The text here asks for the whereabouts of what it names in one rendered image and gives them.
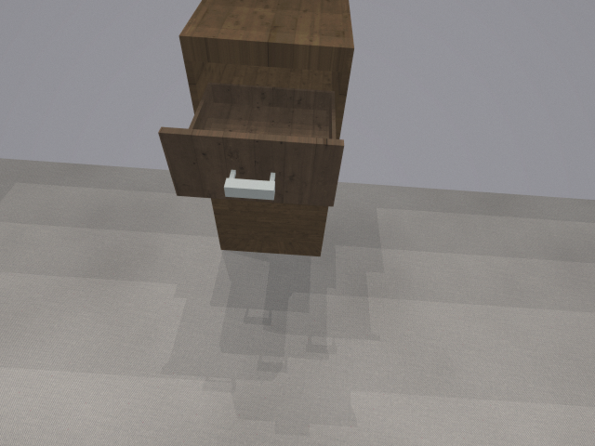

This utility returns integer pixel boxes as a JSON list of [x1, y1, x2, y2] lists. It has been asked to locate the cabinet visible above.
[[179, 0, 354, 256]]

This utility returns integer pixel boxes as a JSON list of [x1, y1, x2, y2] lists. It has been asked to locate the drawer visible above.
[[158, 83, 344, 206]]

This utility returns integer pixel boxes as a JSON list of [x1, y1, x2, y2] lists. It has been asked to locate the handle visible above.
[[224, 170, 275, 200]]

